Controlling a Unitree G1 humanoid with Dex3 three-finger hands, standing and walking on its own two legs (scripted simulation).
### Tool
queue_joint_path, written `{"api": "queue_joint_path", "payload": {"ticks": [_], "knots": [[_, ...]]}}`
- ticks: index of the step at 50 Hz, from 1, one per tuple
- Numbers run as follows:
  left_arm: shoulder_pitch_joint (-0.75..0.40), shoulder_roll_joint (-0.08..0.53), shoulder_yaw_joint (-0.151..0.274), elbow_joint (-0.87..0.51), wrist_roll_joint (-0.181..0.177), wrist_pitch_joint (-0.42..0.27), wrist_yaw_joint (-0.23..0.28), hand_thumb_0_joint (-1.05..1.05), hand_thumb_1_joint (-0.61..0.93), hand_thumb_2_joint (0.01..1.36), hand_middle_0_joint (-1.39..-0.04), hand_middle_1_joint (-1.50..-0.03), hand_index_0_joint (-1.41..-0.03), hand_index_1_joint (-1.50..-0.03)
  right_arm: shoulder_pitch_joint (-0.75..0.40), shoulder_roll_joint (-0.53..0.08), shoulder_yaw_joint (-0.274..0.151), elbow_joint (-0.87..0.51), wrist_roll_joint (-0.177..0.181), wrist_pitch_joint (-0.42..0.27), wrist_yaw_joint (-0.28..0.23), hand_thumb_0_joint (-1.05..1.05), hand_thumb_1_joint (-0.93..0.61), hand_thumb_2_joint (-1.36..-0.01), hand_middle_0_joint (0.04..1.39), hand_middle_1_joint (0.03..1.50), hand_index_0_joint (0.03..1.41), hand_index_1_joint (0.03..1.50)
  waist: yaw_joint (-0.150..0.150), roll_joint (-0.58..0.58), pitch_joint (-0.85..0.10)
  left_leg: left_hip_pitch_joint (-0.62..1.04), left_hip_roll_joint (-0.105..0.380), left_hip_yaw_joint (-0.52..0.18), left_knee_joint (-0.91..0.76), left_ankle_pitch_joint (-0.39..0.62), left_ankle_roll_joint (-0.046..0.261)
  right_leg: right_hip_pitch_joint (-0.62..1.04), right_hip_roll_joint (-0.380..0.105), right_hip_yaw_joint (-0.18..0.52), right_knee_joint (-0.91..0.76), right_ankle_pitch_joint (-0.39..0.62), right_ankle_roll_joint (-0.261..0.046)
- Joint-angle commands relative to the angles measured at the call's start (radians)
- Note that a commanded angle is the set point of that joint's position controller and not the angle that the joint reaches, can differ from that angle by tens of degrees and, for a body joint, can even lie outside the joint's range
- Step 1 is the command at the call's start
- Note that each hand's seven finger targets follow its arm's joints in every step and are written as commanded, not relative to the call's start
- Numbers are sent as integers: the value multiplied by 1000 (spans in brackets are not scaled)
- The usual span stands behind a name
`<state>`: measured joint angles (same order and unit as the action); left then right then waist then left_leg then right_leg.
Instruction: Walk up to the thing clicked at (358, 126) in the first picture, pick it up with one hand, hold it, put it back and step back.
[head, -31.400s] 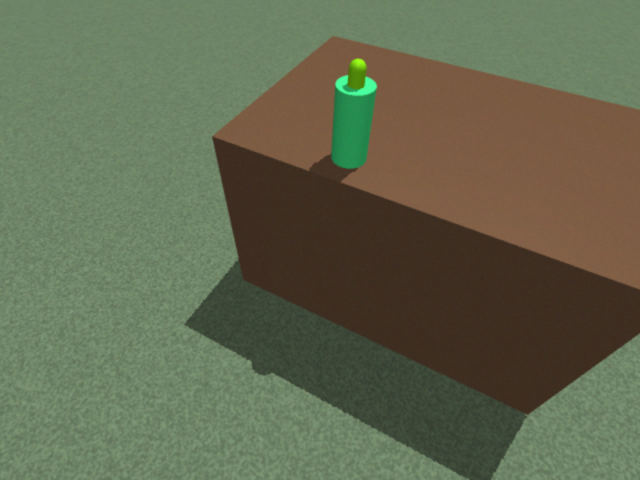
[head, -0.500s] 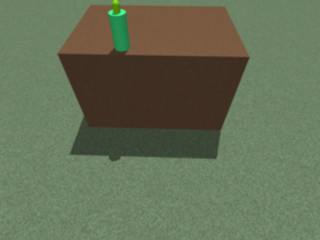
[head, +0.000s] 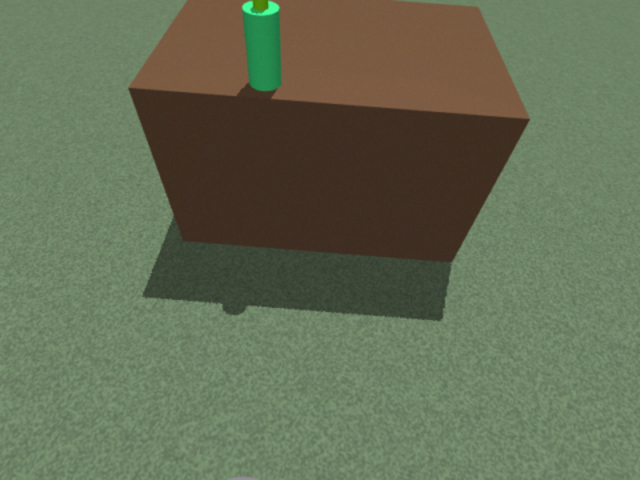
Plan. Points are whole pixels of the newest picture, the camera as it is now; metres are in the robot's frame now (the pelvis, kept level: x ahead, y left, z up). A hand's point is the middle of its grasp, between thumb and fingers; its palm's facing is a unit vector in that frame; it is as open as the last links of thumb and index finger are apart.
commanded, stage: step back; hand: left
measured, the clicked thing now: (262, 37) +1.07 +0.18 +0.01
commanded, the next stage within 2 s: stand in 0.52 s
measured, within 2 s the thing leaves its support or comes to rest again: neither
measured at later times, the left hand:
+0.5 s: hand out of the picture +0.12 +0.25 -0.14, palm faces -0.03 -0.93 -0.36, open 7.3 cm
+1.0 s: hand out of the picture +0.09 +0.24 -0.13, palm faces -0.05 -0.94 -0.34, open 7.3 cm
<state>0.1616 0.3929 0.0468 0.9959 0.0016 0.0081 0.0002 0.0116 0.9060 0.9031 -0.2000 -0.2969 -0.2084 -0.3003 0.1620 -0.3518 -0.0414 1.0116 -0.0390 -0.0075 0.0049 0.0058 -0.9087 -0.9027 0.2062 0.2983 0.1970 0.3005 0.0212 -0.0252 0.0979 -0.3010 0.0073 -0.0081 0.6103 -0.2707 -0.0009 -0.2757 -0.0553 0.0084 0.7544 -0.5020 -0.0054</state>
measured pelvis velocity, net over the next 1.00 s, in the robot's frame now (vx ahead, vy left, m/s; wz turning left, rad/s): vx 0.00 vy -0.01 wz -0.03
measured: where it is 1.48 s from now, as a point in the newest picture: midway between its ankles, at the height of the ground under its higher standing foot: outside the picture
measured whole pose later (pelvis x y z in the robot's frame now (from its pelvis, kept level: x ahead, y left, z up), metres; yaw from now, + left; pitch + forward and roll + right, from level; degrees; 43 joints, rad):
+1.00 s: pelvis +0.00 -0.01 +0.02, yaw -2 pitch -3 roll +0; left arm 0.10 0.35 0.01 1.14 0.01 -0.01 -0.02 0.01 0.91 0.90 -0.20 -0.30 -0.21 -0.30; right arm 0.11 -0.35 -0.01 1.15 -0.02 -0.01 0.01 0.01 -0.91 -0.90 0.21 0.30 0.20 0.30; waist -0.01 0.01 0.06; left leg -0.15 0.04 0.02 0.33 -0.14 -0.03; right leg -0.10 -0.02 0.00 0.34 -0.20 0.02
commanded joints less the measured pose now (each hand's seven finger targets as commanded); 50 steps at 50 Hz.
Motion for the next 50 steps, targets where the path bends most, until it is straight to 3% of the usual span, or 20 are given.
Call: {"api": "queue_joint_path", "payload": {"ticks": [1,4,5,6,7,8,9,10,11,13,19,25,26,28,38,43,46,50], "knots": [[10,172,34,-43,-1,-17,12,0,900,900,-200,-300,-200,-300,-76,-273,-54,-73,-2,-28,-24,0,-900,-900,200,300,200,300,6,199,-99,78,247,-256,-240,148,173,-72,2,29,16,-21,-22],[28,155,31,-12,5,-29,16,0,900,900,-200,-300,-200,-300,-100,-265,-51,-64,10,-22,-23,0,-900,-900,200,300,200,300,11,206,-140,93,203,-179,-151,332,130,40,29,-24,-232,150,-8],[50,152,33,-1,8,-37,20,0,900,900,-200,-300,-200,-300,-115,-257,-47,-67,17,-17,-23,0,-900,-900,200,300,200,300,27,199,-160,102,195,-146,-98,412,110,100,23,-21,-341,270,-9],[41,180,42,2,17,-44,26,0,900,900,-200,-300,-200,-300,-111,-234,-43,-66,25,-14,-24,0,-900,-900,200,300,200,300,18,153,-187,81,166,-109,-43,460,84,171,7,12,-346,389,-18],[44,213,51,0,18,-49,29,0,900,900,-200,-300,-200,-300,-103,-217,-37,-68,34,-15,-25,0,-900,-900,200,300,200,300,11,92,-219,56,125,-68,3,440,58,219,-28,68,-299,553,-35],[25,229,51,-5,16,-51,31,0,900,900,-200,-300,-200,-300,-103,-192,-31,-70,38,-15,-26,0,-900,-900,200,300,200,300,0,44,-222,17,91,-47,0,349,36,220,-80,128,-276,595,-62],[-43,256,53,-17,14,-47,24,0,900,900,-200,-300,-200,-300,-75,-176,-29,-51,38,-11,-25,0,-900,-900,200,300,200,300,-26,-19,-209,69,77,-37,-45,179,28,130,-128,168,-282,516,-94],[-87,241,45,-30,14,-46,20,0,900,900,-200,-300,-200,-300,-71,-184,-30,-32,33,-10,-24,0,-900,-900,200,300,200,300,-40,-28,-192,126,96,-46,-95,159,33,81,-126,150,-284,472,-84],[-104,217,35,-34,12,-43,17,0,900,900,-200,-300,-200,-300,-81,-203,-35,-19,25,-14,-23,0,-900,-900,200,300,200,300,-38,-23,-181,147,114,-68,-128,216,46,63,-94,113,-279,472,-54],[-85,194,28,-16,11,-38,16,0,900,900,-200,-300,-200,-300,-145,-226,-36,-22,23,-18,-20,0,-900,-900,200,300,200,300,-7,22,-143,86,137,-86,-141,264,65,92,-46,53,-268,462,-32],[-85,194,28,8,10,-40,15,0,900,900,-200,-300,-200,-300,-157,-210,-27,11,23,-21,-17,0,-900,-900,200,300,200,300,-10,20,-168,125,126,-48,-161,308,49,146,-60,70,-304,534,-37],[-109,195,24,14,16,-39,11,0,900,900,-200,-300,-200,-300,-183,-201,-19,25,19,-17,-11,0,-900,-900,200,300,200,300,-11,27,-151,136,125,-35,-212,202,39,135,-63,85,-369,461,-33],[-100,163,8,42,2,-41,8,0,900,900,-200,-300,-200,-300,-156,-201,-14,29,32,-24,-6,0,-900,-900,200,300,200,300,-26,48,-168,184,131,-69,-247,269,34,149,-64,84,-379,476,-16],[-97,167,6,49,0,-45,8,0,900,900,-200,-300,-200,-300,-167,-212,-17,37,31,-31,-5,0,-900,-900,200,300,200,300,-19,54,-189,227,138,-63,-241,351,30,157,-64,80,-390,513,-12],[-115,178,2,79,7,-48,3,0,900,900,-200,-300,-200,-300,-150,-204,-8,58,33,-31,-2,0,-900,-900,200,300,200,300,-24,17,-115,200,129,-60,-318,191,12,150,-71,81,-478,397,-4],[-117,175,1,83,6,-48,3,0,900,900,-200,-300,-200,-300,-138,-205,-7,65,30,-31,-3,0,-900,-900,200,300,200,300,-24,19,-117,203,130,-57,-321,185,9,152,-74,83,-490,387,-7],[-109,177,1,88,8,-42,0,0,900,900,-200,-300,-200,-300,-121,-207,-5,74,28,-28,-2,0,-900,-900,200,300,200,300,-25,37,-77,151,126,-70,-364,47,3,135,-63,76,-498,293,-7],[-94,172,-1,91,11,-42,-2,0,900,900,-200,-300,-200,-300,-117,-210,-6,72,28,-28,-1,0,-900,-900,200,300,200,300,-21,24,-94,158,130,-72,-357,69,9,135,-68,77,-495,313,-10]]}}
